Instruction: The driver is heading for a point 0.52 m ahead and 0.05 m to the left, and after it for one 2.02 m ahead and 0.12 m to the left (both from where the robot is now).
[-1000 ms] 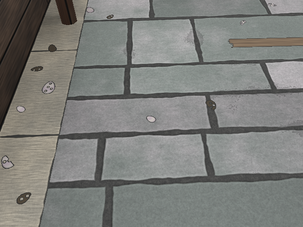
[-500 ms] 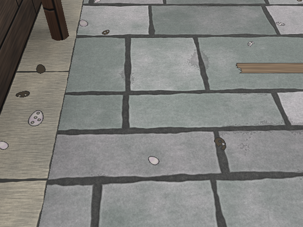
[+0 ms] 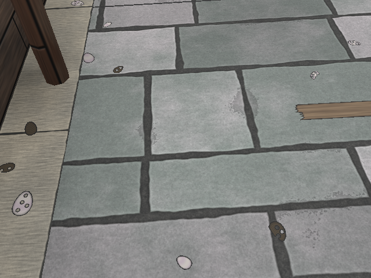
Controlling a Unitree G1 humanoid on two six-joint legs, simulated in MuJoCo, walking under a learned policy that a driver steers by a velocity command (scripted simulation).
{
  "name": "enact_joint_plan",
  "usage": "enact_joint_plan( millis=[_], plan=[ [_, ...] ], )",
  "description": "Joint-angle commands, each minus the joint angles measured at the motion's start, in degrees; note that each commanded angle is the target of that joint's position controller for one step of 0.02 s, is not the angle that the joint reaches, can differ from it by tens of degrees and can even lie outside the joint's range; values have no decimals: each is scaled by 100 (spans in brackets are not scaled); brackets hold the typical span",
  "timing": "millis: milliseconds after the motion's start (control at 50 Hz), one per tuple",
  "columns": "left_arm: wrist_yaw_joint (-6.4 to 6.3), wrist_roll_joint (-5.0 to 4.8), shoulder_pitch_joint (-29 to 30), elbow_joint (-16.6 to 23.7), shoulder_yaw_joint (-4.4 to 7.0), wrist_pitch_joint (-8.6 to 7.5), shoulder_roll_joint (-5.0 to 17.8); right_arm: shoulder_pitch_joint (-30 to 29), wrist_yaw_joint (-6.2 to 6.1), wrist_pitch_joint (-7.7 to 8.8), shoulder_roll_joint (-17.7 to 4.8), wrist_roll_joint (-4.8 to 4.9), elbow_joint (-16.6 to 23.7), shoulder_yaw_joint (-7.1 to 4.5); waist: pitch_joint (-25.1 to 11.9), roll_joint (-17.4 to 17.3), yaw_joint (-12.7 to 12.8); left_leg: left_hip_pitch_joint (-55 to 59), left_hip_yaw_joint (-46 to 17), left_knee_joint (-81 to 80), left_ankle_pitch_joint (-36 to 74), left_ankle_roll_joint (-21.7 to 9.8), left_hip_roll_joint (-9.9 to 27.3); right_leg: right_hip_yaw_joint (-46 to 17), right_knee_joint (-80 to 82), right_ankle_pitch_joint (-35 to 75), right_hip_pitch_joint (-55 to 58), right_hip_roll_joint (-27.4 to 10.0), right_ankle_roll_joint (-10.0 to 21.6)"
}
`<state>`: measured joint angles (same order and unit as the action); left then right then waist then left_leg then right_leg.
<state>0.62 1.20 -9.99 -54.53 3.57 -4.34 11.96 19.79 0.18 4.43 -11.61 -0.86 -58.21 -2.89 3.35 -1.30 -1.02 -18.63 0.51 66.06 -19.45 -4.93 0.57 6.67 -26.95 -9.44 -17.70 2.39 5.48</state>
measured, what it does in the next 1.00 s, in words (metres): walks ahead: left foot, then right foot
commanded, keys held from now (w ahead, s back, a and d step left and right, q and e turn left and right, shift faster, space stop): w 1.00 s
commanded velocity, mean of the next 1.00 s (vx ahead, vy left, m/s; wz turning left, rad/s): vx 0.50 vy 0.00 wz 0.00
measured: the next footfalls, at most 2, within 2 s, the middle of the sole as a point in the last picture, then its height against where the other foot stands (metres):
left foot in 0.44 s outside the picture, level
right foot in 1.00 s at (214, 214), level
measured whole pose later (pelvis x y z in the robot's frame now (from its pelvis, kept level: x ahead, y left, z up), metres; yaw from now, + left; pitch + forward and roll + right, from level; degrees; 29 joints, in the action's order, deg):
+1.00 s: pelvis +0.55 +0.01 -0.01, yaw +0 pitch +1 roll +1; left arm 1.1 1.8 -0.7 -49.6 2.1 -4.1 10.7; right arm 26.8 -0.8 4.9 -10.7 -1.3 -61.7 -2.2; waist 3.1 0.4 -3.1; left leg 6.1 4.6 20.6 -25.3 -2.4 -2.4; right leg 5.5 -29.0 -4.7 -25.8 -0.5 6.3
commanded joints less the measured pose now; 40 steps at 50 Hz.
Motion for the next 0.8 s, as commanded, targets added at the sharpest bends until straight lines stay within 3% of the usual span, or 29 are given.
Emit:
enact_joint_plan(
  millis=[20,100,200,320,380,400,420,440,460,480,500,520,540,580,640,720,800],
  plan=[
    [-40,-54,-545,-55,8,-120,255,369,80,-88,-213,-132,212,-65,-172,463,-74,-966,-242,-41,403,64,483,-1741,1814,339,754,-1517,583],
    [-58,-69,-1058,-240,45,-213,540,-290,148,-229,-251,-143,454,-74,29,399,-68,-1554,-30,-593,964,276,626,-1312,2065,905,855,-1379,650],
    [-58,-74,-1555,-342,-11,-193,498,-1447,166,-220,-245,-64,841,-19,208,423,206,-1944,205,-1996,1785,425,590,-969,2107,1574,1313,-1213,548],
    [-130,-4,-2058,-549,-25,-165,553,-2275,150,-151,-266,-45,1159,37,309,516,434,-1891,399,-3098,1773,201,323,-837,1791,2449,2293,-1440,578],
    [-180,32,-1863,-566,7,-142,670,-1997,115,-76,-377,-43,1150,-14,178,568,182,-1244,489,-3461,1154,-73,70,-717,1178,3833,2562,-1559,476],
    [-186,42,-1773,-564,25,-131,731,-1528,75,-46,-459,-50,1007,-64,-71,608,-24,-631,562,-3575,960,-185,-124,-655,625,4577,2551,-1527,405],
    [-175,20,-1655,-550,26,-104,745,-639,27,3,-549,-78,704,-133,-519,467,-412,401,654,-3956,1187,-320,-296,-489,-376,4743,2358,-1344,300],
    [-158,-35,-1609,-446,-18,-106,640,385,-34,60,-854,-201,417,-245,-1139,232,-765,1949,16,-3980,1149,-558,303,-356,-1745,3503,1339,-1119,195],
    [-84,-290,-2159,-267,-132,-106,105,1044,-58,60,-1519,-317,361,-420,-1994,-1019,-649,3700,-2690,-4338,534,-1297,2093,11,-4089,325,-704,-178,-106],
    [-80,-152,-2034,-325,-6,-100,495,670,13,-32,-1400,-97,377,-404,-2035,-724,-515,3512,-3927,-5034,506,-1421,2315,-804,-4893,-1920,-1443,122,-23],
    [-76,-86,-1527,-178,40,-79,569,-30,32,-55,-1147,7,473,-327,-1063,-358,-230,2662,-2948,-5094,159,-1227,2102,-972,-4980,-1470,-1816,-274,26],
    [-46,-61,-1211,-104,14,-107,482,-418,58,-23,-738,12,537,-215,-519,-51,-130,1855,-2300,-5359,387,-1055,1856,-958,-4648,-1044,-1755,-491,23],
    [-29,-30,-1137,-110,15,-76,368,-574,51,12,-529,5,509,-149,-226,-59,47,1334,-1778,-5554,627,-822,1563,-924,-4268,-817,-1544,-664,6],
    [37,93,-1327,-174,-6,78,200,-482,7,87,-327,19,361,-66,-129,-233,282,797,-1128,-5747,1201,-616,1215,-858,-3855,-617,-1073,-790,-120],
    [95,101,-962,-25,2,195,204,-57,-9,182,-573,32,191,-105,-48,-174,317,846,-766,-5913,1807,-699,1105,-691,-3523,-234,-1414,-874,-279],
    [116,60,60,334,-9,224,279,368,-7,173,-570,38,94,-71,181,-163,103,1221,-508,-6068,2173,-673,981,-525,-2532,505,-2083,-973,-458],
    [123,11,809,587,-91,191,172,747,-25,175,-587,30,-11,-46,224,-214,-109,1634,-267,-5989,2772,-600,931,-308,-1408,972,-1957,-789,-453]
  ],
)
